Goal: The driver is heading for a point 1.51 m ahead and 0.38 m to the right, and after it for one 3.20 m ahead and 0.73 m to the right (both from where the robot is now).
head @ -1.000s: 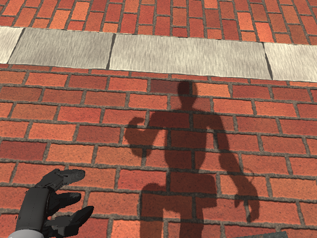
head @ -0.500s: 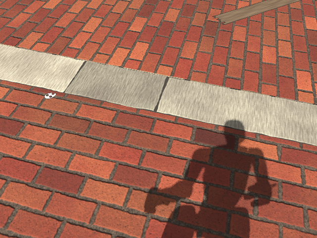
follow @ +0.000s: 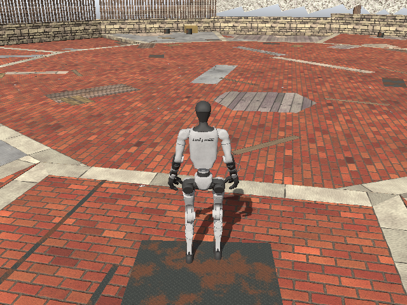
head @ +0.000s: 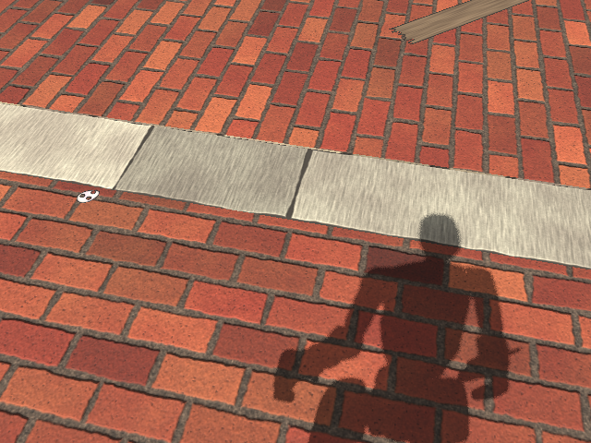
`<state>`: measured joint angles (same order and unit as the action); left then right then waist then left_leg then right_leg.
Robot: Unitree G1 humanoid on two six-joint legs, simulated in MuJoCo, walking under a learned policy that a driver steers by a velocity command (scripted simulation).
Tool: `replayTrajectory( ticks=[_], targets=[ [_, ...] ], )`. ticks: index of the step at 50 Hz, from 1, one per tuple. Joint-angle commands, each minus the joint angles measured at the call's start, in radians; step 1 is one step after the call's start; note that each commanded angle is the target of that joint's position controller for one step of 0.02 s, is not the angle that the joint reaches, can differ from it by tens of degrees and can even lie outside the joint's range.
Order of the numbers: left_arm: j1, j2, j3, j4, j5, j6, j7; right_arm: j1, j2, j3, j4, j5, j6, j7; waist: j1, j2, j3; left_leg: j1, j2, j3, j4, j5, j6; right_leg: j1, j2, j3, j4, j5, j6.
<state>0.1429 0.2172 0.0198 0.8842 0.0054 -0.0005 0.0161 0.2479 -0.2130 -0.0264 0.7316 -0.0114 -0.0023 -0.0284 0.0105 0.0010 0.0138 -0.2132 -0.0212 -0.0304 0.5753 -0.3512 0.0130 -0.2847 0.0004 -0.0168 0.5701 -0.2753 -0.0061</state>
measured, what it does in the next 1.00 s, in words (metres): walks ahead: right foot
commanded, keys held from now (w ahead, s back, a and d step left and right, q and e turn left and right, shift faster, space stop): shift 0.46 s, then w+shift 0.54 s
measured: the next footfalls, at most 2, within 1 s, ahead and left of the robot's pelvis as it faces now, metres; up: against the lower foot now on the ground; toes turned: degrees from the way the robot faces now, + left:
right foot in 0.78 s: +0.13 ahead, -0.16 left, +0.00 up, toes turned -5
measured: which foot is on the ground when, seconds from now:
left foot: down 0.00-0.78, up 0.80-1.00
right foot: down 0.00-0.52, up 0.54-0.76, down 0.78-1.00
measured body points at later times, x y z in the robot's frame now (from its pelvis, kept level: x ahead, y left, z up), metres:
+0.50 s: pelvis +0.00 +0.00 +0.00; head +0.01 +0.01 +0.45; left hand +0.07 +0.26 -0.14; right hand +0.06 -0.25 -0.13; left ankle -0.03 +0.11 -0.73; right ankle +0.02 -0.12 -0.73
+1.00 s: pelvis +0.18 -0.08 +0.01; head +0.18 -0.08 +0.46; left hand +0.12 +0.17 -0.13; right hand +0.35 -0.32 -0.10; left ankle +0.26 +0.06 -0.64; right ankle +0.09 -0.16 -0.73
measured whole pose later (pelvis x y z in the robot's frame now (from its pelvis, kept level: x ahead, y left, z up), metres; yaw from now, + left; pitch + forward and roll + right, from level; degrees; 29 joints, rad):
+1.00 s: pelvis +0.18 -0.08 +0.01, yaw -1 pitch +2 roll -1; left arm 0.47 0.19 0.04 1.06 0.02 -0.10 -0.02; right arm 0.13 -0.24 -0.05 0.82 -0.05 -0.05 0.06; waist 0.05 0.04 -0.06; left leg -0.71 0.10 0.02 1.10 -0.09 0.04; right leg -0.03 0.05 -0.08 0.27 -0.28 -0.05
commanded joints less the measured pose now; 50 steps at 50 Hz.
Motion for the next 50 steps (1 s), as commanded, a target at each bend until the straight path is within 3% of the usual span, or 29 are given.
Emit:
replayTrajectory(
  ticks=[1,23,24,25,26,27,28,29,30,31,32,34,35,36,37,38,39,40,41,42,43,45,47,50],
  targets=[
    [-0.015,0.104,0.025,-0.027,-0.001,-0.007,0.006,0.015,-0.097,-0.028,-0.047,0.0,-0.012,-0.006,0.003,0.005,-0.047,-0.045,0.054,-0.058,-0.098,0.282,0.026,0.091,-0.052,0.066,-0.067,0.233,-0.031],
    [-0.006,0.095,0.036,0.154,-0.005,0.005,0.026,0.049,-0.081,-0.033,0.134,0.005,-0.019,-0.016,0.008,0.002,0.004,-0.028,0.043,-0.036,-0.177,0.213,0.022,0.112,-0.042,0.058,-0.133,0.169,-0.019],
    [0.036,0.095,0.039,0.176,-0.012,0.007,0.027,0.09,-0.095,-0.041,0.159,0.011,-0.016,-0.017,0.003,0.016,-0.038,-0.009,0.028,-0.027,-0.187,-0.033,0.04,0.111,-0.005,0.017,-0.102,-0.072,-0.03],
    [0.043,0.111,0.047,0.177,-0.024,0.005,0.026,0.109,-0.127,-0.053,0.164,0.021,-0.014,-0.017,-0.007,0.037,0.008,-0.039,0.047,-0.074,-0.211,-0.341,0.075,0.031,0.012,0.005,-0.067,-0.332,-0.042],
    [-0.008,0.123,0.05,0.148,-0.031,-0.008,0.022,0.148,-0.152,-0.06,0.163,0.032,-0.022,-0.017,-0.039,0.06,0.079,-0.048,0.117,-0.183,-0.279,-0.551,0.125,-0.104,0.002,0.023,-0.019,-0.449,-0.052],
    [-0.096,0.086,0.039,0.098,-0.042,-0.035,0.012,0.183,-0.195,-0.072,0.172,0.043,-0.041,-0.015,-0.066,0.144,0.133,-0.004,0.242,-0.367,-0.396,-0.636,0.191,-0.221,0.005,-0.012,0.078,-0.325,-0.045],
    [-0.14,0.066,0.034,0.071,-0.051,-0.061,0.0,0.144,-0.225,-0.084,0.168,0.048,-0.061,-0.015,-0.06,0.211,0.177,0.012,0.357,-0.516,-0.487,-0.566,0.247,-0.292,-0.024,-0.009,0.198,-0.137,-0.051],
    [-0.16,0.104,0.045,0.059,-0.049,-0.078,-0.009,0.138,-0.2,-0.079,0.165,0.034,-0.079,-0.014,-0.067,0.177,0.177,0.061,0.399,-0.56,-0.509,-0.458,0.265,-0.387,-0.07,0.049,0.308,-0.153,-0.063],
    [-0.141,0.11,0.05,0.054,-0.055,-0.091,-0.017,0.115,-0.166,-0.068,0.154,0.025,-0.093,-0.008,-0.047,0.138,0.153,0.127,0.395,-0.538,-0.49,-0.377,0.251,-0.462,-0.098,0.071,0.38,-0.151,-0.073],
    [-0.112,0.1,0.049,0.056,-0.056,-0.099,-0.024,0.091,-0.15,-0.063,0.142,0.032,-0.099,-0.001,-0.032,0.106,0.121,0.161,0.369,-0.473,-0.469,-0.313,0.224,-0.48,-0.115,0.072,0.365,-0.131,-0.078],
    [-0.097,0.089,0.045,0.057,-0.052,-0.107,-0.029,0.08,-0.155,-0.065,0.136,0.044,-0.097,0.004,-0.028,0.107,0.097,0.152,0.333,-0.384,-0.462,-0.252,0.192,-0.422,-0.12,0.054,0.264,-0.107,-0.074],
    [-0.084,0.066,0.039,0.068,-0.037,-0.117,-0.034,0.071,-0.178,-0.071,0.131,0.047,-0.091,0.008,-0.02,0.128,0.057,0.044,0.238,-0.226,-0.446,-0.156,0.155,-0.197,-0.067,-0.029,0.11,-0.06,-0.046],
    [-0.046,0.067,0.044,0.053,0.044,-0.077,-0.068,0.092,-0.199,-0.08,0.166,-0.035,-0.081,0.024,-0.001,0.155,0.032,-0.012,0.185,-0.159,-0.444,-0.219,0.172,-0.062,-0.002,-0.115,0.039,-0.105,-0.032],
    [0.021,0.063,0.05,0.068,0.042,-0.058,-0.074,0.072,-0.193,-0.086,0.167,-0.037,-0.076,0.03,0.03,0.142,0.051,-0.113,0.175,-0.127,-0.401,-0.25,0.177,0.082,0.023,-0.166,-0.012,-0.014,-0.02],
    [0.111,0.07,0.056,0.091,0.032,-0.049,-0.068,0.052,-0.196,-0.088,0.166,-0.025,-0.074,0.032,0.07,0.096,0.048,-0.21,0.163,-0.105,-0.336,-0.26,0.177,0.227,0.049,-0.198,-0.047,0.016,-0.016],
    [0.255,0.101,0.07,0.132,0.028,-0.053,-0.055,0.03,-0.183,-0.082,0.161,-0.026,-0.08,0.033,0.138,0.019,0.019,-0.318,0.127,-0.068,-0.162,-0.163,0.167,0.413,0.05,-0.169,-0.064,-0.03,-0.023],
    [0.461,0.187,0.094,0.176,0.045,-0.071,-0.039,-0.039,-0.117,-0.063,0.136,-0.036,-0.089,0.035,0.25,-0.186,-0.046,-0.455,0.032,0.049,0.265,-0.035,0.135,0.565,-0.137,0.097,-0.181,-0.259,-0.053],
    [0.528,0.255,0.091,0.182,0.058,-0.085,-0.033,-0.121,-0.001,-0.036,0.05,-0.024,-0.104,0.037,0.23,-0.394,-0.059,-0.698,-0.086,-0.016,0.575,-0.179,0.115,0.548,-0.369,0.658,-0.429,-0.668,-0.122],
    [0.355,0.229,0.08,0.148,0.054,-0.078,-0.029,-0.115,-0.029,-0.037,0.028,-0.017,-0.104,0.047,0.119,-0.226,0.013,-0.786,0.002,-0.118,0.711,-0.041,0.134,0.435,-0.427,0.784,-0.48,-0.749,-0.187],
    [0.233,0.191,0.073,0.101,0.039,-0.081,-0.031,-0.122,-0.076,-0.043,0.03,-0.017,-0.104,0.06,0.063,-0.088,0.05,-0.79,0.081,-0.085,0.719,0.091,0.127,0.356,-0.41,0.664,-0.439,-0.641,-0.182],
    [0.187,0.159,0.065,0.086,0.027,-0.089,-0.037,-0.082,-0.094,-0.047,0.052,-0.027,-0.103,0.072,0.024,-0.031,0.033,-0.703,0.127,-0.061,0.664,0.157,0.104,0.285,-0.343,0.514,-0.434,-0.504,-0.163],
    [0.184,0.114,0.048,0.086,0.023,-0.104,-0.032,-0.048,-0.092,-0.046,0.071,-0.051,-0.08,0.089,-0.007,-0.07,0.026,-0.606,0.153,-0.018,0.624,0.193,0.057,0.197,-0.258,0.358,-0.486,-0.375,-0.148],
    [0.248,0.099,0.043,0.113,0.02,-0.115,-0.029,-0.106,-0.079,-0.039,0.047,-0.041,-0.056,0.097,-0.003,-0.072,0.084,-0.654,0.155,0.014,0.599,0.253,0.031,0.184,-0.225,0.277,-0.52,-0.265,-0.163],
    [0.321,0.101,0.042,0.125,0.009,-0.124,-0.029,-0.252,-0.082,-0.031,-0.005,-0.031,-0.045,0.096,0.025,-0.035,0.132,-0.687,0.143,0.062,0.434,0.319,0.01,0.207,-0.199,0.175,-0.563,-0.081,-0.181]
  ],
)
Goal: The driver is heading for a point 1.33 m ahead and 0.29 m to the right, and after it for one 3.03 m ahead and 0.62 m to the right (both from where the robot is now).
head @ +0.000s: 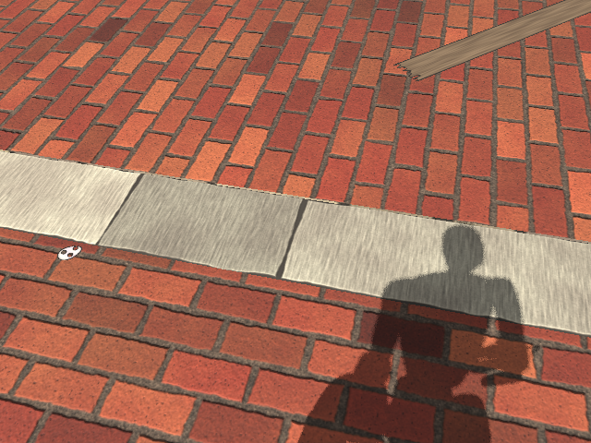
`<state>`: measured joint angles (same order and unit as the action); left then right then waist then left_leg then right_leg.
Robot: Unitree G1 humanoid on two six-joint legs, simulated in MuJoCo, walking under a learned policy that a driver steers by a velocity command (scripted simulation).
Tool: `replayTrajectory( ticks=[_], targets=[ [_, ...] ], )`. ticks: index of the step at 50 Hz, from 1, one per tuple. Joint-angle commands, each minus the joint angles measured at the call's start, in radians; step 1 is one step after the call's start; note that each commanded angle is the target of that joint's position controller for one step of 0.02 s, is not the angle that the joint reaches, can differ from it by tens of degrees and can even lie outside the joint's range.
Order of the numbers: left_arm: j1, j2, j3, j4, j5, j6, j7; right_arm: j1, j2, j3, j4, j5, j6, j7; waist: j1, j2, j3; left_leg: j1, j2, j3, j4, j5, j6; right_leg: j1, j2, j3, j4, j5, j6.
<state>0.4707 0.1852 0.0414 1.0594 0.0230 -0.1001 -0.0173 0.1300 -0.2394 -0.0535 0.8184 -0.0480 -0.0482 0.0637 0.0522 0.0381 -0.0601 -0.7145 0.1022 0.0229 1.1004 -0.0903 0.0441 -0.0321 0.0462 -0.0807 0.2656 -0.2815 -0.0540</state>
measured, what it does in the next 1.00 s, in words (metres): walks ahead, turning right: left foot, then right foot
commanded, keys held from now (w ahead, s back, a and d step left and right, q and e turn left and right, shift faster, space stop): w+shift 0.44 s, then w+e+shift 0.56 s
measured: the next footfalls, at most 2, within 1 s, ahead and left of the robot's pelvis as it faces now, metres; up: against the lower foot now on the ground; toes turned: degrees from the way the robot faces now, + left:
left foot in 0.24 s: +0.39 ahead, +0.11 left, +0.00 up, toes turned +4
right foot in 0.72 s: +0.85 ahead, -0.03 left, +0.00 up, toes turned -12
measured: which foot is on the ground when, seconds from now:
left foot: up 0.00-0.22, down 0.24-0.72, up 0.74-1.00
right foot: down 0.00-0.26, up 0.28-0.70, down 0.72-1.00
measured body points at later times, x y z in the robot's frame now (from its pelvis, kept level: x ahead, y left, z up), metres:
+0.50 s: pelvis +0.43 +0.05 +0.00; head +0.43 +0.05 +0.45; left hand +0.59 +0.29 -0.11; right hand +0.35 -0.21 -0.14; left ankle +0.35 +0.11 -0.74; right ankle +0.54 -0.11 -0.66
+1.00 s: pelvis +0.91 -0.02 -0.01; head +0.94 -0.03 +0.44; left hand +0.95 +0.26 -0.14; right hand +1.09 -0.30 -0.06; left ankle +1.15 +0.11 -0.68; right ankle +0.81 -0.02 -0.74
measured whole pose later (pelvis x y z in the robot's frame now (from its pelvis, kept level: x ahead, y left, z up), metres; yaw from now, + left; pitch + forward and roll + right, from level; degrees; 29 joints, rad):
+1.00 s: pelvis +0.91 -0.02 -0.01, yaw -22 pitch +1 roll -1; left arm 0.49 0.29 0.08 0.95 0.00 -0.07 -0.01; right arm -0.03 -0.24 0.03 0.64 -0.06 -0.08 0.02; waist 0.09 0.00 0.03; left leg -0.73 0.14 -0.09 0.83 -0.09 -0.05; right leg -0.01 0.21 0.14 0.30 -0.28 -0.17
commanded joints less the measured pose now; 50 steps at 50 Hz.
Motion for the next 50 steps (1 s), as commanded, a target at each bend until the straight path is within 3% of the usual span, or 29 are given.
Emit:
replayTrajectory(
  ticks=[1,6,8,10,11,12,13,14,15,16,17,19,21,24,29,31,33,34,35,36,37,38,39,40,41,43,45,47,50],
  targets=[
    [0.001,0.13,0.019,-0.052,-0.009,-0.027,0.005,-0.173,-0.05,0.001,-0.106,0.011,0.001,0.004,-0.013,-0.076,0.214,-0.154,0.011,0.021,-0.169,0.085,-0.022,-0.046,-0.235,0.204,-0.27,-0.011,-0.131],
    [0.05,0.144,0.016,-0.035,-0.015,-0.034,0.015,-0.299,-0.034,0.019,-0.154,0.022,0.001,0.003,0.002,-0.088,0.243,0.001,-0.032,0.096,-0.45,0.138,0.043,0.081,-0.257,0.084,-0.334,0.36,-0.126],
    [0.051,0.171,0.018,-0.03,-0.01,-0.029,0.017,-0.278,-0.048,0.016,-0.152,0.019,-0.002,-0.01,-0.025,-0.119,0.192,0.118,-0.097,0.137,-0.502,0.055,0.084,0.165,-0.266,0.03,-0.211,0.806,-0.111],
    [0.054,0.226,0.031,-0.021,0.01,-0.01,0.031,-0.104,-0.098,-0.004,-0.109,0.018,-0.006,-0.029,-0.119,-0.19,0.062,0.326,-0.177,0.147,-0.487,-0.078,0.122,0.222,-0.293,0.008,0.076,1.246,-0.094],
    [0.029,0.25,0.04,-0.024,0.016,0.006,0.039,0.125,-0.135,-0.023,-0.038,0.021,-0.011,-0.042,-0.222,-0.197,-0.048,0.558,-0.202,0.14,-0.522,-0.119,0.141,0.164,-0.285,-0.008,0.335,1.258,-0.081],
    [-0.001,0.229,0.038,-0.044,0.016,0.011,0.04,0.341,-0.194,-0.047,0.026,0.007,-0.016,-0.058,-0.31,-0.156,-0.154,0.87,-0.097,0.016,-0.519,-0.215,0.166,-0.069,-0.239,-0.003,0.662,0.995,-0.076],
    [0.074,0.053,0.002,-0.095,-0.023,0.002,0.006,0.397,-0.295,-0.073,0.044,-0.026,-0.022,-0.066,-0.209,0.137,-0.279,1.164,0.21,-0.495,-0.625,-0.683,0.244,-0.485,-0.074,0.032,1.063,0.155,-0.049],
    [0.04,0.105,0.015,-0.108,-0.033,-0.022,-0.001,0.369,-0.269,-0.071,0.048,-0.004,-0.023,-0.05,-0.199,0.159,-0.325,1.149,0.27,-0.894,-0.859,-0.83,0.251,-0.632,0.011,0.197,1.201,-0.157,-0.081],
    [-0.101,0.145,0.027,-0.153,-0.034,-0.025,0.006,0.25,-0.219,-0.062,0.06,-0.001,-0.029,-0.045,-0.155,0.087,-0.105,1.002,0.219,-0.723,-0.872,-0.716,0.212,-0.736,-0.066,0.19,1.223,-0.036,-0.098],
    [-0.15,0.143,0.021,-0.168,-0.027,-0.03,0.004,0.204,-0.149,-0.047,0.061,0.007,-0.04,-0.042,-0.133,-0.028,-0.018,0.835,0.201,-0.561,-0.873,-0.53,0.202,-0.708,-0.113,0.172,1.165,0.051,-0.097],
    [-0.158,0.12,0.016,-0.169,-0.014,-0.023,0.0,0.171,-0.113,-0.037,0.07,0.007,-0.048,-0.043,-0.09,-0.056,0.026,0.707,0.16,-0.459,-0.893,-0.432,0.179,-0.652,-0.143,0.172,1.108,0.071,-0.09],
    [-0.124,0.071,0.003,-0.174,0.017,0.011,-0.02,0.167,-0.051,-0.013,0.102,0.019,-0.059,-0.049,-0.015,-0.005,0.073,0.53,0.099,-0.327,-0.946,-0.394,0.152,-0.572,-0.181,0.17,1.035,0.07,-0.058],
    [-0.206,0.062,-0.005,-0.215,0.023,0.034,-0.035,0.205,-0.062,-0.01,0.125,0.035,-0.075,-0.052,-0.006,0.0,0.152,0.476,0.078,-0.258,-1.007,-0.342,0.16,-0.653,-0.21,0.141,0.982,0.094,-0.027],
    [-0.371,0.084,-0.015,-0.28,0.01,0.039,-0.041,0.258,-0.085,-0.011,0.13,0.032,-0.09,-0.045,-0.038,-0.017,0.229,0.463,0.024,-0.085,-1.076,-0.111,0.138,-0.722,-0.198,0.079,0.769,0.258,-0.012],
    [-0.527,0.079,-0.034,-0.331,-0.016,0.028,-0.055,0.345,-0.103,0.002,0.155,0.047,-0.114,-0.058,-0.08,-0.024,0.25,0.595,0.031,0.123,-1.153,0.377,0.048,-0.556,-0.103,-0.037,0.4,0.525,-0.074],
    [-0.517,0.105,-0.028,-0.32,-0.01,0.024,-0.052,0.374,-0.129,0.004,0.157,0.039,-0.106,-0.076,-0.073,0.008,0.185,0.787,0.045,0.172,-1.052,0.828,0.01,-0.523,-0.023,-0.106,0.354,0.489,-0.099],
    [-0.406,0.146,-0.017,-0.293,-0.005,0.027,-0.043,0.371,-0.188,-0.009,0.15,0.013,-0.076,-0.108,-0.001,0.082,0.075,0.92,0.082,0.192,-0.811,1.214,-0.021,-0.421,0.06,-0.134,0.352,0.351,-0.121],
    [-0.254,0.183,-0.001,-0.254,-0.007,0.029,-0.038,0.342,-0.214,-0.018,0.139,0.0,-0.055,-0.118,0.077,0.106,-0.003,0.92,0.097,0.194,-0.591,1.308,-0.025,-0.283,0.093,-0.132,0.361,0.281,-0.139],
    [-0.038,0.229,0.023,-0.19,-0.011,0.032,-0.03,0.288,-0.234,-0.027,0.118,-0.011,-0.038,-0.123,0.176,0.116,-0.092,0.872,0.108,0.183,-0.31,1.289,-0.018,-0.102,0.088,-0.09,0.334,0.226,-0.172],
    [0.121,0.271,0.053,-0.154,-0.006,0.041,-0.015,0.234,-0.244,-0.034,0.105,-0.011,-0.034,-0.118,0.256,0.089,-0.127,0.699,0.053,0.192,0.062,1.004,-0.001,0.093,0.036,0.012,0.287,0.114,-0.212],
    [0.057,0.344,0.082,-0.148,-0.008,0.062,-0.004,0.235,-0.087,-0.003,0.039,-0.012,-0.067,-0.09,0.102,-0.264,-0.102,0.234,-0.131,0.125,0.433,-0.269,-0.031,0.349,-0.167,0.341,0.376,0.278,-0.284],
    [-0.001,0.391,0.096,-0.174,0.002,0.071,-0.008,0.239,-0.085,0.012,-0.049,0.048,-0.088,-0.076,0.061,-0.313,-0.273,-0.106,-0.188,-0.084,0.645,-0.385,-0.057,0.551,-0.31,0.86,0.131,-0.035,-0.501],
    [-0.034,0.313,0.089,-0.192,0.004,0.068,0.001,0.132,-0.128,0.018,-0.063,0.032,-0.106,-0.076,0.079,-0.069,-0.153,-0.171,-0.11,-0.137,0.553,-0.274,-0.022,0.453,-0.306,0.87,0.0,-0.125,-0.437],
    [-0.063,0.246,0.074,-0.175,0.0,0.065,0.005,0.099,-0.132,0.019,-0.075,0.026,-0.116,-0.069,0.027,0.039,-0.034,-0.124,-0.066,-0.135,0.416,-0.212,-0.008,0.264,-0.276,0.781,-0.037,-0.098,-0.375],
    [-0.081,0.22,0.066,-0.165,-0.001,0.056,0.01,0.066,-0.112,0.025,-0.089,0.009,-0.109,-0.068,-0.021,0.081,0.046,-0.065,-0.035,-0.131,0.327,-0.218,-0.02,0.103,-0.231,0.692,-0.045,0.02,-0.34],
    [-0.114,0.199,0.05,-0.173,-0.011,0.034,0.021,0.075,-0.089,0.037,-0.098,-0.032,-0.061,-0.06,-0.092,0.093,0.104,0.039,0.0,-0.118,0.235,-0.245,-0.06,-0.12,-0.15,0.566,-0.06,0.107,-0.31],
    [-0.114,0.228,0.053,-0.189,-0.025,0.01,0.016,0.012,-0.081,0.046,-0.144,-0.038,-0.033,-0.052,-0.098,0.052,0.148,0.081,0.025,-0.074,0.061,-0.249,-0.093,-0.275,-0.097,0.495,-0.1,0.132,-0.303],
    [-0.094,0.246,0.059,-0.2,-0.021,0.0,0.014,-0.134,-0.076,0.059,-0.212,-0.021,-0.032,-0.042,-0.06,0.008,0.197,0.137,0.014,-0.025,-0.159,-0.088,-0.114,-0.374,-0.055,0.459,-0.14,0.227,-0.282],
    [-0.033,0.268,0.075,-0.2,-0.031,0.0,0.0,-0.225,-0.066,0.07,-0.25,0.008,-0.036,-0.036,0.015,-0.051,0.156,0.261,-0.044,0.003,-0.417,0.193,-0.093,-0.311,-0.03,0.432,-0.117,0.452,-0.207]
  ],
)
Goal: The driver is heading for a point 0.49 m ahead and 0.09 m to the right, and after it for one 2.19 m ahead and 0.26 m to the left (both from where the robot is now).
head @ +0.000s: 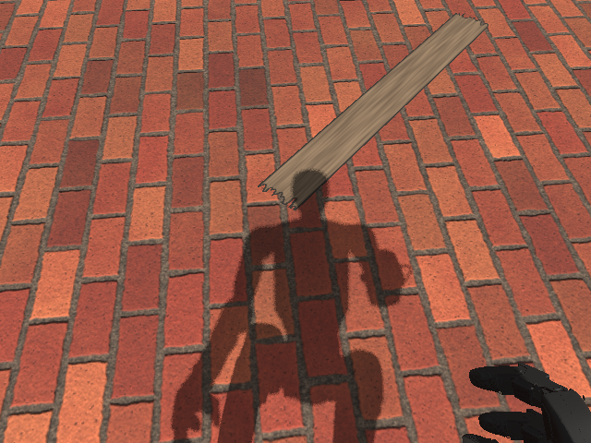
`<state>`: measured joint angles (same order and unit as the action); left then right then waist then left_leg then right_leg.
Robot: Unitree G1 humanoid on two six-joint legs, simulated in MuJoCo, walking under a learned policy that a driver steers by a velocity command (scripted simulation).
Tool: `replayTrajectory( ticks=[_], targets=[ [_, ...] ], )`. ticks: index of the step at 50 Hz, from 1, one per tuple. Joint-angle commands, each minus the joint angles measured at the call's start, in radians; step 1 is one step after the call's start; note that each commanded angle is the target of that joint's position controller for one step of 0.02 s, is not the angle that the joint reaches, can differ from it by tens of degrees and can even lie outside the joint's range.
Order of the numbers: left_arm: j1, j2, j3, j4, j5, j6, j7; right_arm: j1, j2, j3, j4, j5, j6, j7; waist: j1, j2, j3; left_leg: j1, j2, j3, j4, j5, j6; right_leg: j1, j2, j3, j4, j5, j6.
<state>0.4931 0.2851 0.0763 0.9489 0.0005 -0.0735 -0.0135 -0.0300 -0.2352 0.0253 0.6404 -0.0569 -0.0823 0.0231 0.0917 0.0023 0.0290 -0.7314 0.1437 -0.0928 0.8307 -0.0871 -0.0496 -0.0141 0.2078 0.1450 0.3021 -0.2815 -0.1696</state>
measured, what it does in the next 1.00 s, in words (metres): walks ahead: left foot, then right foot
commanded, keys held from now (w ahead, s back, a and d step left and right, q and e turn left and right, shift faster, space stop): w+e+shift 0.30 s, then w+q+shift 0.70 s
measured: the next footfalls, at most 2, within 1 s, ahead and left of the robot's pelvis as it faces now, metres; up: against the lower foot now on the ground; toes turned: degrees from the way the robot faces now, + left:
left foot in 0.14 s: +0.36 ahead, +0.18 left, +0.00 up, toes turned -11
right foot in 0.56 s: +0.67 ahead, -0.17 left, +0.00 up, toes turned -19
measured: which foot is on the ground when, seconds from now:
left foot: up 0.00-0.12, down 0.14-0.58, up 0.60-1.00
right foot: down 0.00-0.14, up 0.16-0.54, down 0.56-1.00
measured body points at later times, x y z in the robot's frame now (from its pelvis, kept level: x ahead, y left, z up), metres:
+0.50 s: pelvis +0.46 +0.01 -0.01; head +0.49 +0.00 +0.44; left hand +0.81 +0.09 -0.04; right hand +0.25 -0.20 -0.13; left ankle +0.32 +0.18 -0.74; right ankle +0.60 -0.16 -0.70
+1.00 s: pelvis +0.92 -0.09 -0.04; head +0.94 -0.09 +0.41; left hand +0.88 +0.18 -0.17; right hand +1.13 -0.35 -0.11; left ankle +1.09 -0.06 -0.73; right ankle +0.64 -0.17 -0.71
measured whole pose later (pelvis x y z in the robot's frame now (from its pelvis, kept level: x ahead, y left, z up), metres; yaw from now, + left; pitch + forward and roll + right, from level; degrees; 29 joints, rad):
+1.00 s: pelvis +0.92 -0.09 -0.04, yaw +1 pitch +0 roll -2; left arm 0.46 0.26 0.04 0.92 0.03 -0.08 0.02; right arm 0.05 -0.31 -0.03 0.71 -0.01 -0.02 0.08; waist 0.02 0.03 0.04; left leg -0.61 -0.02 0.17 0.70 -0.05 0.20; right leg 0.27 -0.01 -0.32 0.45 -0.42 0.04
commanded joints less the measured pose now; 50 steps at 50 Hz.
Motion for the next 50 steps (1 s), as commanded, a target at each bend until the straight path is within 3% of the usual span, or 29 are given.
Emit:
replayTrajectory(
  ticks=[1,4,5,6,7,8,9,10,12,16,19,21,24,26,27,28,29,30,31,32,33,35,37,40,44,46,48,49,50],
  targets=[
    [-0.038,0.178,0.044,-0.089,-0.013,-0.025,-0.006,-0.077,-0.081,-0.011,-0.082,0.023,-0.002,0.002,-0.009,-0.032,0.048,0.293,-0.101,0.119,-0.189,0.216,0.011,-0.268,-0.205,0.217,-0.137,0.515,-0.078],
    [-0.045,0.202,0.053,-0.1,-0.011,-0.018,0.006,-0.032,-0.135,-0.029,-0.086,0.026,-0.007,-0.013,-0.033,-0.053,-0.02,0.416,-0.15,0.093,-0.327,0.151,0.036,-0.108,-0.221,0.236,0.02,0.742,-0.02],
    [-0.058,0.232,0.059,-0.106,-0.003,-0.018,0.007,0.071,-0.183,-0.05,-0.059,0.029,-0.01,-0.024,-0.084,-0.055,-0.102,0.538,-0.175,0.086,-0.321,0.072,0.048,-0.074,-0.221,0.237,0.163,0.86,0.004],
    [-0.11,0.267,0.066,-0.119,0.002,-0.021,0.004,0.247,-0.224,-0.072,-0.019,0.033,-0.016,-0.039,-0.196,-0.061,-0.191,0.729,-0.156,0.079,-0.321,0.009,0.056,-0.124,-0.201,0.228,0.374,0.849,0.023],
    [-0.163,0.216,0.053,-0.143,0.01,-0.031,0.0,0.47,-0.287,-0.1,0.026,0.02,-0.018,-0.06,-0.303,-0.04,-0.302,0.98,-0.047,-0.004,-0.265,-0.169,0.075,-0.273,-0.162,0.193,0.648,0.681,0.034],
    [-0.147,0.025,0.006,-0.187,-0.001,-0.036,0.007,0.593,-0.345,-0.117,0.053,-0.023,-0.019,-0.072,-0.281,0.22,-0.393,1.207,0.249,-0.345,-0.323,-0.445,0.105,-0.546,-0.073,0.09,0.987,-0.198,0.036],
    [-0.04,0.046,-0.012,-0.243,-0.039,-0.026,0.01,0.477,-0.375,-0.132,0.04,-0.019,-0.011,-0.054,-0.157,0.436,-0.484,1.203,0.374,-0.848,-0.542,-0.616,0.195,-0.713,-0.087,0.014,1.146,-0.211,0.04],
    [-0.138,0.118,-0.005,-0.205,-0.006,-0.002,0.018,0.344,-0.238,-0.113,0.007,-0.01,-0.004,-0.046,-0.166,0.199,-0.288,1.029,0.292,-0.689,-0.58,-0.743,0.188,-0.766,-0.179,-0.02,1.147,-0.079,0.039],
    [-0.242,0.117,0.001,-0.214,0.022,0.02,-0.011,0.31,-0.143,-0.09,0.042,-0.006,-0.001,-0.039,-0.153,0.012,-0.099,0.792,0.193,-0.341,-0.58,-0.389,0.154,-0.73,-0.243,-0.055,1.06,0.009,0.058],
    [-0.334,0.015,-0.035,-0.308,0.041,0.06,-0.053,0.42,-0.081,-0.071,0.158,0.031,-0.036,-0.017,-0.102,0.094,-0.016,0.664,0.14,-0.067,-0.625,-0.046,0.131,-0.768,-0.308,-0.061,1.011,0.032,0.065],
    [-0.413,0.028,-0.052,-0.362,0.045,0.049,-0.061,0.407,-0.117,-0.073,0.18,0.025,-0.06,-0.007,-0.064,0.078,0.057,0.579,0.105,0.048,-0.709,0.092,0.167,-0.77,-0.27,-0.023,0.813,0.14,0.072],
    [-0.495,0.053,-0.06,-0.38,0.041,0.039,-0.073,0.405,-0.143,-0.076,0.19,0.04,-0.055,-0.007,-0.068,0.029,0.084,0.522,0.034,0.151,-0.794,0.12,0.165,-0.646,-0.229,-0.139,0.566,0.245,0.075],
    [-0.578,0.043,-0.079,-0.395,0.044,0.02,-0.076,0.486,-0.212,-0.084,0.238,0.051,-0.045,-0.003,-0.08,0.033,0.122,0.568,0.068,0.14,-0.83,0.474,0.197,-0.454,-0.22,-0.241,0.37,0.291,0.052],
    [-0.487,0.094,-0.061,-0.366,0.054,0.012,-0.049,0.513,-0.284,-0.095,0.255,0.046,-0.038,-0.012,-0.025,0.076,0.002,0.704,0.087,0.152,-0.601,0.937,0.187,-0.297,-0.154,-0.243,0.342,0.159,0.037],
    [-0.3,0.129,-0.041,-0.312,0.058,0.007,-0.032,0.5,-0.31,-0.1,0.258,0.045,-0.028,-0.021,0.069,0.107,-0.102,0.684,0.086,0.142,-0.373,0.977,0.173,-0.097,-0.137,-0.21,0.309,0.113,0.03],
    [-0.115,0.177,-0.017,-0.255,0.068,0.003,-0.012,0.473,-0.3,-0.097,0.249,0.051,-0.022,-0.022,0.167,0.107,-0.192,0.526,0.037,0.149,-0.09,0.769,0.159,0.16,-0.201,-0.151,0.268,0.113,0.028],
    [-0.001,0.276,0.008,-0.228,0.087,-0.002,0.012,0.509,-0.165,-0.072,0.213,0.039,-0.021,-0.015,0.133,-0.081,-0.336,0.312,-0.065,0.131,0.289,0.002,0.167,0.384,-0.477,0.142,0.255,-0.169,0.038],
    [-0.032,0.314,0.018,-0.254,0.087,0.0,0.015,0.603,-0.088,-0.061,0.168,0.087,-0.018,-0.013,0.039,-0.238,-0.487,0.086,-0.153,0.034,0.58,-0.376,0.164,0.478,-0.691,0.608,0.067,-0.353,-0.009],
    [-0.091,0.237,0.013,-0.246,0.064,0.003,0.012,0.486,-0.174,-0.083,0.163,0.078,-0.009,-0.02,0.045,-0.099,-0.339,-0.002,-0.101,0.008,0.606,-0.258,0.172,0.338,-0.635,0.527,0.008,-0.328,-0.002],
    [-0.156,0.158,-0.007,-0.234,0.056,-0.007,0.01,0.426,-0.153,-0.08,0.155,0.073,-0.007,-0.013,0.01,-0.071,-0.165,-0.027,-0.066,0.022,0.548,-0.182,0.166,0.187,-0.587,0.36,-0.006,-0.211,0.001],
    [-0.188,0.121,-0.011,-0.218,0.053,-0.016,0.007,0.42,-0.123,-0.075,0.168,0.067,0.001,-0.006,-0.029,-0.048,-0.078,0.002,-0.038,0.025,0.503,-0.159,0.155,0.066,-0.544,0.241,-0.043,-0.076,0.012],
    [-0.206,0.081,-0.021,-0.196,0.036,-0.03,0.012,0.461,-0.085,-0.075,0.186,0.045,0.039,0.011,-0.099,-0.095,-0.035,0.076,-0.008,0.029,0.47,-0.151,0.134,-0.071,-0.5,0.07,-0.098,0.02,0.038],
    [-0.189,0.048,-0.026,-0.163,0.013,-0.051,0.006,0.382,-0.063,-0.078,0.156,0.038,0.068,0.022,-0.117,-0.08,0.025,0.016,0.017,0.036,0.443,-0.136,0.125,-0.098,-0.485,-0.047,-0.146,0.12,0.055],
    [-0.183,0.027,-0.029,-0.135,0.014,-0.069,0.004,0.233,-0.04,-0.066,0.087,0.036,0.076,0.041,-0.126,-0.087,0.089,-0.039,0.015,0.092,0.34,0.016,0.125,-0.129,-0.426,-0.255,-0.186,0.329,0.085],
    [-0.184,0.086,-0.019,-0.123,0.016,-0.074,0.021,0.094,-0.063,-0.054,0.031,0.037,0.066,0.07,-0.132,-0.025,0.122,0.102,-0.05,0.218,-0.004,0.201,0.181,-0.112,-0.385,-0.431,-0.227,0.571,0.121],
    [-0.138,0.142,-0.011,-0.115,0.014,-0.066,0.033,0.099,-0.086,-0.057,0.032,0.039,0.063,0.071,-0.144,-0.037,0.081,0.207,-0.139,0.298,-0.076,0.202,0.214,-0.002,-0.4,-0.453,-0.122,1.018,0.141],
    [-0.162,0.217,0.01,-0.136,0.025,-0.032,0.051,0.278,-0.145,-0.077,0.075,0.045,0.067,0.059,-0.249,-0.103,-0.044,0.39,-0.213,0.312,-0.074,0.073,0.247,0.081,-0.437,-0.44,0.145,1.362,0.151],
    [-0.208,0.243,0.019,-0.155,0.032,-0.01,0.054,0.462,-0.187,-0.099,0.123,0.045,0.069,0.047,-0.343,-0.119,-0.13,0.578,-0.235,0.28,-0.065,-0.005,0.274,0.038,-0.458,-0.417,0.383,1.395,0.137],
    [-0.238,0.242,0.021,-0.169,0.038,0.006,0.046,0.648,-0.239,-0.129,0.183,0.044,0.069,0.025,-0.412,-0.079,-0.204,0.807,-0.251,0.213,-0.126,-0.092,0.301,-0.082,-0.445,-0.391,0.699,1.209,0.124]
  ],
)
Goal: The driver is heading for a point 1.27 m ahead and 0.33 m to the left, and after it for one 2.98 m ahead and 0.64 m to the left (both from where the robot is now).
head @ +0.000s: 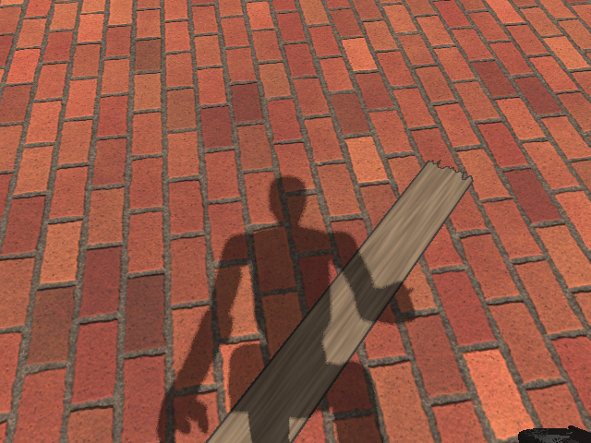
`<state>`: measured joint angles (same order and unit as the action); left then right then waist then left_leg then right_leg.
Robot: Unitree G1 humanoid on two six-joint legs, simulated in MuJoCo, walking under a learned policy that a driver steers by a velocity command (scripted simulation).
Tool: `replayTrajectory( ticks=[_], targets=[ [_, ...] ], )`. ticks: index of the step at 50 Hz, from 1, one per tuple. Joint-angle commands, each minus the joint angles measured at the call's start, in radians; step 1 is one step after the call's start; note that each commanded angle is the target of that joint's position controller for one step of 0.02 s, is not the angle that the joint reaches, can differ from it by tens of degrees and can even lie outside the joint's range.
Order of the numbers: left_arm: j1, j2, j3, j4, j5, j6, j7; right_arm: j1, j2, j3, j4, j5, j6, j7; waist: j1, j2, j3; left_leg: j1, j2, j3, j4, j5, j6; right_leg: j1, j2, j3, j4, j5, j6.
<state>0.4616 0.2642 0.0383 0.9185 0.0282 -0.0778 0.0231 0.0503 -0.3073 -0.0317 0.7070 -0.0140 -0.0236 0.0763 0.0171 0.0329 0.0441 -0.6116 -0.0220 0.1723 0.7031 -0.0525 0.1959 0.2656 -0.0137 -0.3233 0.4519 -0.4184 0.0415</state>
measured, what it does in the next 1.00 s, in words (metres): walks ahead, turning left: left foot, then right foot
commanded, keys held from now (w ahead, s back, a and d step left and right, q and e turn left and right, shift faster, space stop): w+q+shift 0.56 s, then w+shift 0.16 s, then w+e+shift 0.28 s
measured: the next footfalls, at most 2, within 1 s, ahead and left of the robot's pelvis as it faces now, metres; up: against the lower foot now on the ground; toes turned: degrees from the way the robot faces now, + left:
left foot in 0.02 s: +0.21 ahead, +0.02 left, +0.00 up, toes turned +6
right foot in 0.44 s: +0.65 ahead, -0.05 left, +0.00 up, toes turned +30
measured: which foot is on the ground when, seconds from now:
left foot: up 0.00-0.00, down 0.02-0.44, up 0.46-0.86, down 0.88-1.00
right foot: down 0.00-0.02, up 0.04-0.42, down 0.44-0.90, up 0.92-1.00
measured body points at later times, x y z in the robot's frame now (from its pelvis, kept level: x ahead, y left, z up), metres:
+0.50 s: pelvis +0.46 +0.02 +0.01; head +0.49 +0.03 +0.46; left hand +0.56 +0.34 -0.05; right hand +0.63 -0.26 -0.10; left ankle +0.21 +0.02 -0.62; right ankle +0.62 -0.06 -0.70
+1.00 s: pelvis +0.81 +0.27 +0.03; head +0.84 +0.29 +0.47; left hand +0.64 +0.46 -0.11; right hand +1.10 +0.17 -0.08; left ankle +0.80 +0.35 -0.70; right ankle +0.77 +0.04 -0.58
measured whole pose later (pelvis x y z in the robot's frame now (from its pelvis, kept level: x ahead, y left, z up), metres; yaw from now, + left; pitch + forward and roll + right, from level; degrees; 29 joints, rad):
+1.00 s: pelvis +0.81 +0.27 +0.03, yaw +36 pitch +1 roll +0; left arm 0.44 0.25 0.02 0.89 0.00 -0.06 -0.02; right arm 0.15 -0.27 -0.01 0.74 -0.06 -0.07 0.02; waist 0.07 0.00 0.03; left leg -0.37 -0.02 0.10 0.60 -0.24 0.07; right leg -0.30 -0.07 0.03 1.24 -0.28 -0.09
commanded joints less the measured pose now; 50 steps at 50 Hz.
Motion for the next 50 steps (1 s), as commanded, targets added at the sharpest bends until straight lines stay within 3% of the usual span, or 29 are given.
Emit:
replayTrajectory(
  ticks=[1,2,3,4,5,8,12,17,19,20,21,22,23,24,25,27,30,31,35,39,41,42,43,44,45,46,47,48,50],
  targets=[
    [-0.242,0.183,0.048,-0.141,0.005,0.007,-0.011,0.515,-0.217,-0.106,0.115,0.03,0.027,-0.051,-0.301,0.094,-0.139,0.776,-0.024,-0.212,-0.095,-0.19,0.089,-0.609,-0.017,0.092,0.984,0.428,-0.058],
    [-0.113,0.083,0.012,-0.264,0.002,-0.017,-0.023,0.383,-0.349,-0.12,0.068,-0.017,0.04,-0.049,-0.077,0.286,-0.226,0.998,0.21,-0.782,-0.216,-0.147,0.284,-1.045,0.092,0.231,1.297,-0.082,0.001],
    [-0.188,0.121,0.001,-0.297,0.012,-0.046,-0.018,0.379,-0.334,-0.128,0.026,-0.008,0.04,-0.054,-0.141,0.092,-0.319,1.019,0.28,-1.008,-0.415,-0.379,0.322,-1.135,0.047,0.41,1.283,-0.02,-0.021],
    [-0.242,0.142,-0.001,-0.297,0.01,-0.061,-0.018,0.374,-0.26,-0.113,0.047,-0.008,0.031,-0.066,-0.11,-0.045,-0.146,0.847,0.275,-0.981,-0.49,-0.426,0.257,-1.155,-0.007,0.423,1.164,0.033,-0.028],
    [-0.266,0.134,-0.005,-0.301,0.016,-0.059,-0.017,0.352,-0.206,-0.098,0.067,-0.003,0.018,-0.071,-0.053,-0.128,-0.055,0.679,0.232,-0.881,-0.49,-0.349,0.204,-1.089,-0.057,0.422,1.027,0.066,-0.026],
    [-0.244,0.11,-0.019,-0.29,0.05,0.008,-0.019,0.286,-0.151,-0.072,0.051,0.009,-0.027,-0.078,0.03,-0.123,0.008,0.352,0.1,-0.647,-0.499,-0.159,0.164,-0.903,-0.119,0.404,0.837,0.048,0.018],
    [-0.462,0.064,-0.043,-0.386,0.028,0.022,-0.039,0.319,-0.16,-0.077,0.043,0.013,-0.05,-0.069,-0.031,-0.071,0.062,0.224,0.002,-0.535,-0.54,-0.02,0.122,-0.835,-0.113,0.335,0.464,0.294,0.04],
    [-0.573,0.082,-0.045,-0.432,-0.001,0.008,-0.041,0.385,-0.187,-0.096,0.052,0.019,-0.046,-0.063,-0.118,0.018,-0.001,0.437,0.027,-0.573,-0.457,0.267,0.048,-0.757,-0.026,0.333,0.152,0.506,0.004],
    [-0.502,0.12,-0.03,-0.416,-0.003,0.003,-0.032,0.344,-0.206,-0.102,0.039,0.017,-0.046,-0.072,-0.073,0.024,-0.043,0.48,0.035,-0.596,-0.369,0.385,0.006,-0.61,0.009,0.354,0.061,0.457,-0.012],
    [-0.395,0.168,-0.01,-0.385,-0.006,0.001,-0.021,0.325,-0.233,-0.107,0.035,0.01,-0.048,-0.072,-0.02,0.021,-0.117,0.509,0.03,-0.597,-0.244,0.521,-0.019,-0.486,0.038,0.356,0.074,0.368,-0.022],
    [-0.21,0.211,0.013,-0.343,-0.011,-0.003,-0.006,0.277,-0.266,-0.112,0.027,0.005,-0.051,-0.066,0.097,0.009,-0.211,0.473,0.007,-0.573,-0.032,0.562,-0.041,-0.291,0.032,0.345,0.075,0.29,-0.033],
    [0.019,0.263,0.039,-0.296,0.002,-0.007,0.016,0.232,-0.21,-0.096,0.008,0.0,-0.064,-0.063,0.204,-0.022,-0.319,0.327,-0.032,-0.529,0.252,0.42,-0.057,-0.034,-0.073,0.426,0.117,0.115,-0.055],
    [0.133,0.323,0.053,-0.271,0.043,-0.011,0.029,0.246,-0.023,-0.047,-0.032,0.008,-0.072,-0.068,0.181,-0.293,-0.394,0.053,-0.133,-0.423,0.575,-0.439,-0.06,0.18,-0.355,0.78,0.017,-0.25,-0.077],
    [-0.02,0.356,0.068,-0.294,0.043,-0.004,0.014,0.364,-0.032,-0.026,-0.08,0.044,-0.062,-0.067,0.038,-0.507,-0.461,-0.134,-0.122,-0.347,0.731,-0.45,-0.067,0.167,-0.485,1.32,-0.213,-0.437,-0.168],
    [-0.159,0.223,0.049,-0.328,0.034,0.004,0.008,0.276,-0.114,-0.034,-0.033,0.008,-0.039,-0.073,0.045,-0.244,-0.273,-0.175,-0.029,-0.314,0.743,-0.314,-0.069,-0.008,-0.411,1.166,-0.23,-0.528,-0.173],
    [-0.179,0.14,0.028,-0.289,0.029,0.009,-0.001,0.186,-0.129,-0.041,-0.038,-0.017,-0.017,-0.043,0.033,-0.06,-0.117,-0.129,0.042,-0.27,0.653,-0.225,-0.093,-0.224,-0.319,0.803,-0.207,-0.159,-0.144],
    [-0.076,0.081,0.011,-0.18,0.004,-0.021,-0.017,0.117,-0.04,-0.012,-0.089,-0.032,0.012,-0.007,0.006,-0.111,-0.025,-0.132,0.096,-0.277,0.606,-0.202,-0.102,-0.346,-0.241,0.557,-0.252,0.097,-0.114],
    [-0.073,0.09,0.011,-0.17,-0.002,-0.033,-0.025,0.113,-0.027,-0.004,-0.107,-0.031,0.016,-0.002,-0.011,-0.129,-0.021,-0.151,0.096,-0.283,0.589,-0.183,-0.104,-0.358,-0.255,0.527,-0.265,0.166,-0.126],
    [-0.083,0.127,0.016,-0.141,0.005,-0.057,-0.04,-0.014,-0.05,0.011,-0.159,-0.026,0.01,0.003,-0.034,-0.096,0.06,-0.168,0.065,-0.273,0.354,-0.025,-0.114,-0.416,-0.218,0.322,-0.363,0.374,-0.142],
    [0.023,0.175,0.017,-0.078,-0.009,-0.047,-0.037,-0.177,-0.032,0.036,-0.196,-0.026,-0.015,0.026,0.009,-0.066,0.116,0.05,0.023,-0.097,0.011,0.047,-0.075,-0.415,-0.21,0.229,-0.472,0.653,-0.155],
    [0.045,0.228,0.022,-0.047,-0.015,-0.036,-0.032,-0.144,-0.049,0.033,-0.177,-0.035,-0.022,0.007,-0.029,-0.107,0.059,0.162,-0.023,-0.052,-0.049,-0.027,-0.051,-0.285,-0.216,0.221,-0.339,1.145,-0.167],
    [0.041,0.263,0.027,-0.039,-0.014,-0.03,-0.026,-0.058,-0.076,0.021,-0.152,-0.041,-0.026,-0.009,-0.082,-0.142,-0.018,0.275,-0.051,-0.062,-0.056,-0.099,-0.04,-0.245,-0.231,0.223,-0.189,1.35,-0.164],
    [0.023,0.284,0.031,-0.036,-0.014,-0.021,-0.018,0.134,-0.114,0.0,-0.094,-0.044,-0.03,-0.027,-0.176,-0.169,-0.124,0.482,-0.065,-0.099,-0.084,-0.148,-0.031,-0.274,-0.234,0.236,0.035,1.388,-0.158],
    [-0.016,0.274,0.028,-0.05,-0.023,-0.017,-0.017,0.33,-0.164,-0.024,-0.033,-0.055,-0.035,-0.047,-0.28,-0.159,-0.214,0.753,0.005,-0.174,-0.14,-0.129,-0.024,-0.445,-0.19,0.236,0.325,1.176,-0.146],
    [0.023,0.137,0.004,-0.088,-0.007,-0.018,-0.028,0.434,-0.259,-0.05,0.001,-0.068,-0.04,-0.071,-0.227,0.047,-0.357,0.993,0.286,-0.47,-0.142,-0.383,-0.047,-0.674,-0.076,0.264,0.697,0.286,-0.157],
    [0.115,0.078,-0.005,-0.129,-0.055,-0.016,-0.032,0.406,-0.293,-0.062,-0.025,-0.066,-0.039,-0.078,-0.14,0.191,-0.523,1.114,0.49,-0.943,-0.321,-0.557,0.005,-0.919,0.018,0.385,0.983,-0.049,-0.153],
    [-0.026,0.163,0.017,-0.135,-0.044,-0.008,-0.026,0.349,-0.215,-0.056,-0.016,-0.047,-0.038,-0.078,-0.159,0.023,-0.355,0.957,0.425,-0.828,-0.384,-0.538,-0.016,-1.006,-0.037,0.411,0.99,0.08,-0.162],
    [-0.073,0.131,0.011,-0.145,-0.042,-0.008,-0.033,0.287,-0.148,-0.038,0.003,-0.041,-0.049,-0.076,-0.116,0.013,-0.174,0.784,0.382,-0.667,-0.41,-0.416,-0.019,-1.015,-0.068,0.395,0.925,0.157,-0.156],
    [-0.047,0.08,0.006,-0.108,-0.027,0.017,-0.048,0.235,-0.083,-0.027,0.028,-0.031,-0.067,-0.073,-0.036,0.0,-0.055,0.569,0.299,-0.448,-0.485,-0.238,-0.054,-0.928,-0.117,0.395,0.851,0.19,-0.133]
  ],
)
